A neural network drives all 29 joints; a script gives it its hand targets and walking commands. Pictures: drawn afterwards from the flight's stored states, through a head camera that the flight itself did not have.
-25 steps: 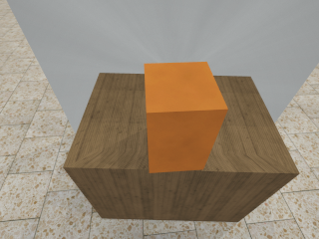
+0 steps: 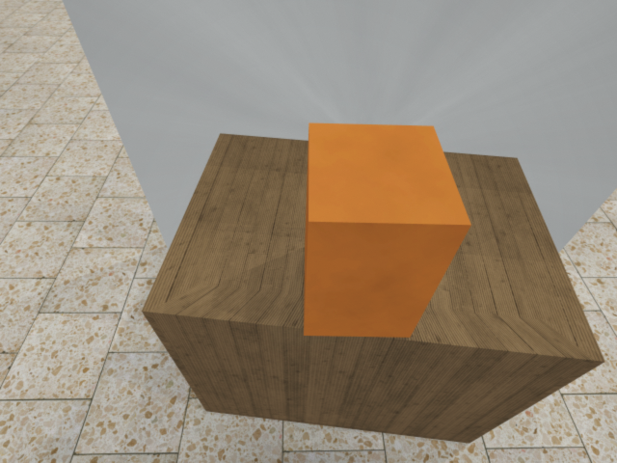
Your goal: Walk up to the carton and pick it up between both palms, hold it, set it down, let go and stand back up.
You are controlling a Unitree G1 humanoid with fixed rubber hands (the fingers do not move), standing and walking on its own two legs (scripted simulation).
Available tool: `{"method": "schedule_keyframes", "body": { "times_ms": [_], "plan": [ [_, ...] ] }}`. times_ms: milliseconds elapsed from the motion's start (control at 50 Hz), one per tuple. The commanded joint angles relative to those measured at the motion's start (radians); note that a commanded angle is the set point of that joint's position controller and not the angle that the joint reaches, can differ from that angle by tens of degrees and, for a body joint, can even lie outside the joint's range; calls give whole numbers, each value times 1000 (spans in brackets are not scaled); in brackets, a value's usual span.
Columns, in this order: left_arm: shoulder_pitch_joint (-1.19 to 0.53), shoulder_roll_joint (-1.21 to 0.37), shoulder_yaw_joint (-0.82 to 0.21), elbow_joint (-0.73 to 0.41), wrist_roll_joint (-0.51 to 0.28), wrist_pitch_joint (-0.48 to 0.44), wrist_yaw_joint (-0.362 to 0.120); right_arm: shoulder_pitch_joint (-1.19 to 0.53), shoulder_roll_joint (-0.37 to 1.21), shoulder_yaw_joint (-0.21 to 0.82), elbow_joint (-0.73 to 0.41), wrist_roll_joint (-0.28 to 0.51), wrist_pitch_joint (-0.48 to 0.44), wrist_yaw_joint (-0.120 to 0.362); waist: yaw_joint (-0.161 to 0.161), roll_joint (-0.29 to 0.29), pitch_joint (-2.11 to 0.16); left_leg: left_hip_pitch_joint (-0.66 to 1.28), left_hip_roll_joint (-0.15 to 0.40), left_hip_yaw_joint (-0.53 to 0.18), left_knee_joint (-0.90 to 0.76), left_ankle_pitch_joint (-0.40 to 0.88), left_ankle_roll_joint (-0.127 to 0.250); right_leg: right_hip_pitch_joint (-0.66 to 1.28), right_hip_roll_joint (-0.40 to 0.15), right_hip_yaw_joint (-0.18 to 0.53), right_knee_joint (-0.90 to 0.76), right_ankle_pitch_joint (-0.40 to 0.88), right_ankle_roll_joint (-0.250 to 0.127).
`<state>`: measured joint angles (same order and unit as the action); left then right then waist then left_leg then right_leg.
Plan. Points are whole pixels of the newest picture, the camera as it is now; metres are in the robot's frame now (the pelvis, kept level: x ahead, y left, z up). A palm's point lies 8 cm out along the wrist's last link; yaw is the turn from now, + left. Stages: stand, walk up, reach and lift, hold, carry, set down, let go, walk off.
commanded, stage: walk up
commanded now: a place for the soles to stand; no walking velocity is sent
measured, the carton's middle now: (363, 238) +0.44 -0.07 +0.02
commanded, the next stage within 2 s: reach and lift in 0.94 s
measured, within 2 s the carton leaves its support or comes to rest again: neither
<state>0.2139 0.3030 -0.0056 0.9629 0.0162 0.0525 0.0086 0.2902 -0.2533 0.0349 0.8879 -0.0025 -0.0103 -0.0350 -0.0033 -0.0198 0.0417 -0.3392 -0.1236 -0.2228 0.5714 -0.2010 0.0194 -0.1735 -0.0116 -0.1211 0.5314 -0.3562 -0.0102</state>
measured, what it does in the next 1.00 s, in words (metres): stands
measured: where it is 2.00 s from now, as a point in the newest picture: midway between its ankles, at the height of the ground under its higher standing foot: outside the picture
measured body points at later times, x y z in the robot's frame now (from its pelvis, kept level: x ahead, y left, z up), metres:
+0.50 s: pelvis +0.00 -0.02 +0.00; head +0.01 +0.00 +0.45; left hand +0.04 +0.25 -0.15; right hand +0.08 -0.28 -0.13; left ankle +0.06 +0.10 -0.73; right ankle -0.04 -0.11 -0.73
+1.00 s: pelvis +0.00 -0.02 +0.00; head +0.02 +0.00 +0.44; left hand +0.03 +0.27 -0.15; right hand +0.09 -0.28 -0.13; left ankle +0.06 +0.10 -0.73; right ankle -0.04 -0.11 -0.73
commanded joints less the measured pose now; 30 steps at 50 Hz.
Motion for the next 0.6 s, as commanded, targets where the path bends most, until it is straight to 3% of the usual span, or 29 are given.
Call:
{"method": "schedule_keyframes", "body": {
  "times_ms": [0, 40, 80, 120, 160, 200, 300, 360, 400, 460, 580],
  "plan": [
    [68, 85, 23, -33, -3, 3, 9, 19, -203, -63, -62, 0, -4, -27, 8, 168, -42, 2, 254, -371, -241, 28, 120, -17, 2, 113, 11, -79, -9],
    [84, 89, 28, -20, -6, -9, 10, -14, -171, -54, -67, -2, 0, -26, 21, 167, -86, 16, 216, -287, -195, 74, 77, 37, -19, 134, -73, 18, -16],
    [62, 112, 38, -20, -1, -17, 11, -9, -140, -43, -66, -4, -3, -18, 10, 93, -106, -34, 155, -173, -130, 102, 29, 117, -63, 161, -128, 114, -37],
    [18, 124, 39, -25, -9, -19, 9, -4, -122, -34, -53, -3, -2, -15, -6, 8, -60, -30, 71, -43, -21, 59, 6, 60, -142, 219, -197, 139, -84],
    [-26, 125, 39, -37, -14, -15, 8, 17, -111, -29, -44, -7, -2, -19, -22, -45, -9, -32, 66, 14, 29, 35, 1, 7, -186, 212, -220, 185, -119],
    [-32, 118, 34, -34, -14, -11, 4, 11, -116, -28, -36, -10, -5, -22, -18, -55, 17, 6, 89, 11, 21, 83, 12, -33, -173, 183, -212, 199, -122],
    [15, 110, 30, -16, -11, -3, 2, -2, -139, -25, -26, -7, -12, -21, 4, 9, 3, 3, 129, -37, -12, 213, 33, 17, -114, 141, -156, 181, -88],
    [19, 116, 31, -13, -8, 2, 2, -3, -139, -24, -18, -3, -12, -24, 4, 11, -3, -9, 136, -44, -21, 188, 36, 25, -112, 142, -151, 143, -84],
    [25, 120, 31, -10, -8, 3, 3, -4, -146, -24, -13, -4, -11, -23, 7, 54, 6, -28, 143, -69, -46, 159, 40, 30, -99, 135, -143, 101, -79],
    [38, 114, 31, -3, -8, 4, 3, -19, -154, -22, -15, -3, -10, -23, 15, 69, 1, -43, 163, -106, -80, 137, 48, 37, -79, 125, -126, 57, -64],
    [68, 110, 30, 9, -9, -6, 6, -32, -149, -22, -10, -2, -10, -23, 15, 70, -49, -28, 159, -114, -84, 142, 46, 70, -78, 134, -136, 82, -59]
  ]
}}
